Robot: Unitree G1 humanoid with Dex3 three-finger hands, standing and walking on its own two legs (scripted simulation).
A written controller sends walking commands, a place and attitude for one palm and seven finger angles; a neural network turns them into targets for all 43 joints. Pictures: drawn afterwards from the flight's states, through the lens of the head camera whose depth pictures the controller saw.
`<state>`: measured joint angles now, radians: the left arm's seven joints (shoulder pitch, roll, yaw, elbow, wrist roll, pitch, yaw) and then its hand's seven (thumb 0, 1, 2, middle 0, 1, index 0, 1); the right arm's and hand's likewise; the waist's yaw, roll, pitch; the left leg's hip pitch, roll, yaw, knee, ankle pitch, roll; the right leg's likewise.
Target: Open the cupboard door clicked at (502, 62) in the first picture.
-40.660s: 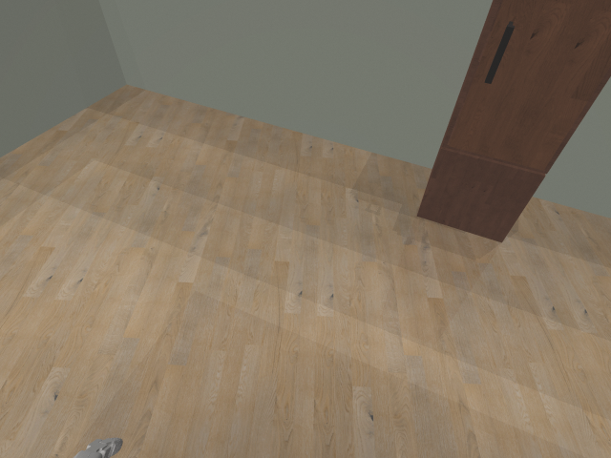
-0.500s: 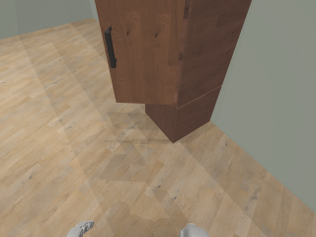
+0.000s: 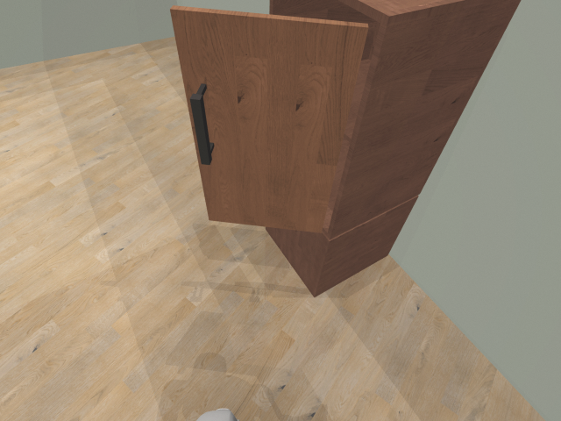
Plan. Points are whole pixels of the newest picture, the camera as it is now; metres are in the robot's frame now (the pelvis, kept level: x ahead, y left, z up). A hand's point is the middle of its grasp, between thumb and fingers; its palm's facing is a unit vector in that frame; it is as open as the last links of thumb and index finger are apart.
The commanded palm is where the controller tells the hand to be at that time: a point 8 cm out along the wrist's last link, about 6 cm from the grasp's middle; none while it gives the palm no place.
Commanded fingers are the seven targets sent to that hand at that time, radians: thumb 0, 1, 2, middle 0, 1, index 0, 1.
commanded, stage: take the last steps up to it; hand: left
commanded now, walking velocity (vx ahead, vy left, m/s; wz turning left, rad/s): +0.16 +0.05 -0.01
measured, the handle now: (204, 126) +0.67 +0.23 +0.02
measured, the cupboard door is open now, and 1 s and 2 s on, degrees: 52 52 52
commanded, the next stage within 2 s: come to a stop and stand still in 0.02 s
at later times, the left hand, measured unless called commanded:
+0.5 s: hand (163, 400) +0.17 +0.21 -0.18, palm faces -0.02 -0.97 -0.26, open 7.4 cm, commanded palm none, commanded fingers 0.00 0.90 0.90 -0.20 -0.30 -0.20 -0.30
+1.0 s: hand out of the picture +0.11 +0.24 -0.19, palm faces +0.01 -0.97 -0.23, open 7.4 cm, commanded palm none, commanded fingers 0.00 0.90 0.90 -0.20 -0.30 -0.20 -0.30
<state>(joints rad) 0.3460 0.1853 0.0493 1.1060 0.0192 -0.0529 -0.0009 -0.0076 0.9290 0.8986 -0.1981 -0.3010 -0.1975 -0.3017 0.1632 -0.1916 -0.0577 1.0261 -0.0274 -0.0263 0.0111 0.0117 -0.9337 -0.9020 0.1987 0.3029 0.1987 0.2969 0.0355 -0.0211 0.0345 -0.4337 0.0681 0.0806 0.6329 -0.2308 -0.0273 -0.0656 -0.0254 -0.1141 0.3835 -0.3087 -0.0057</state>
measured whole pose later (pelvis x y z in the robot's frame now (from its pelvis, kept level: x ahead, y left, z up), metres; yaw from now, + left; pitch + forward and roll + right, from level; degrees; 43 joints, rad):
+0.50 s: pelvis +0.10 +0.01 -0.01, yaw -2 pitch +1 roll +1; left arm 0.18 0.23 0.05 0.99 0.02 0.04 0.02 0.01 0.92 0.90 -0.20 -0.30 -0.20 -0.30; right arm 0.21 -0.18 -0.04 1.05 -0.02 0.02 -0.05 0.00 -0.92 -0.90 0.21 0.30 0.21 0.30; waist -0.01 -0.01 0.07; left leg -0.28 0.05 0.13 0.58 -0.30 0.01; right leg -0.26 -0.02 -0.05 0.58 -0.28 -0.01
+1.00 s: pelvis +0.07 +0.05 -0.02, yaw -2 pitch -2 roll -1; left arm 0.25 0.19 0.01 1.00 0.02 0.04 0.04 0.01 0.90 0.90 -0.20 -0.30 -0.20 -0.30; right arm 0.20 -0.18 -0.02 0.92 -0.02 0.02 -0.02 0.01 -0.91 -0.90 0.20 0.30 0.20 0.30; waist 0.01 0.01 0.04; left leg -0.25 -0.01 0.08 0.64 -0.35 0.06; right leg -0.26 -0.07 -0.04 0.61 -0.32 0.01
